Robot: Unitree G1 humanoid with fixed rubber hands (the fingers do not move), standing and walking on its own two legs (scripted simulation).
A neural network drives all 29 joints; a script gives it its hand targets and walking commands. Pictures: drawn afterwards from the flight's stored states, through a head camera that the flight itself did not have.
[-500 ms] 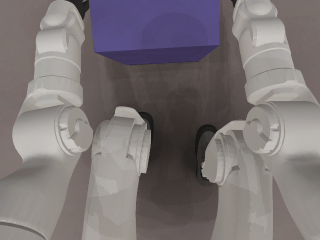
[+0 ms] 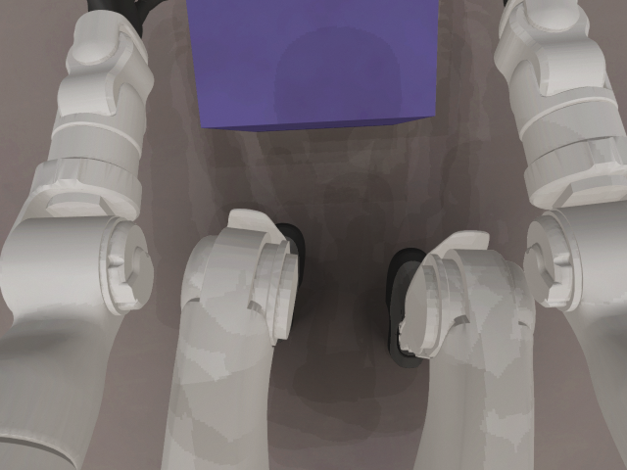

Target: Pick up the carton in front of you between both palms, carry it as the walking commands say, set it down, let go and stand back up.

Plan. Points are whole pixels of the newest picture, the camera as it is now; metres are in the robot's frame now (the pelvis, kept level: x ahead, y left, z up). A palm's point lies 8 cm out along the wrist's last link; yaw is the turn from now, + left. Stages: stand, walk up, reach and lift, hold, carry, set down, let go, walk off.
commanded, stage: set down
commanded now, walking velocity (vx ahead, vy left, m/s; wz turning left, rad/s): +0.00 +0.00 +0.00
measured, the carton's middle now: (316, 36) +0.52 +0.08 -0.24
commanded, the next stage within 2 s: let go in 0.96 s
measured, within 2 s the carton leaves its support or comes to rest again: neither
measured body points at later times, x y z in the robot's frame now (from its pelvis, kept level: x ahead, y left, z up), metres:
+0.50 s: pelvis +0.01 +0.00 +0.12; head +0.34 +0.03 +0.43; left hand +0.51 +0.27 +0.01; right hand +0.58 -0.12 +0.00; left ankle +0.12 +0.11 -0.33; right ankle +0.10 -0.11 -0.33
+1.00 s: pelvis +0.04 +0.00 +0.26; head +0.33 +0.02 +0.60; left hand +0.51 +0.28 +0.16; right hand +0.58 -0.12 +0.15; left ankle +0.12 +0.11 -0.33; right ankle +0.10 -0.11 -0.33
